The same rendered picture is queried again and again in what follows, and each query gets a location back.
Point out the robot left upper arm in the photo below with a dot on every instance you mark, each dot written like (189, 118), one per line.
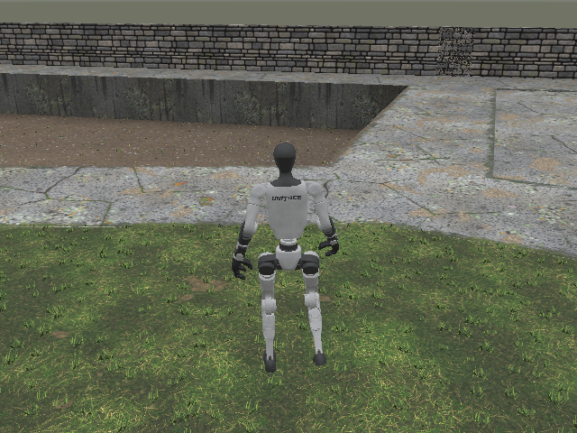
(253, 208)

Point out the left robot hand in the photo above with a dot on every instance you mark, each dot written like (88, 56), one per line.
(236, 266)

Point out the robot right foot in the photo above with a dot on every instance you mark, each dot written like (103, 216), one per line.
(319, 358)

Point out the right robot hand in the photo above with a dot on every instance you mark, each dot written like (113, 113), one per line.
(325, 244)

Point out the robot left forearm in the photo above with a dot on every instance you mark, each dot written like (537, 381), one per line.
(242, 244)

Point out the robot right upper arm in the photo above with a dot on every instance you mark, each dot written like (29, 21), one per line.
(315, 190)

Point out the robot head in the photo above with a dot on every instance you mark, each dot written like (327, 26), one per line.
(284, 156)

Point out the robot right forearm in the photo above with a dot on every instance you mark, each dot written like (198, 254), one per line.
(330, 234)

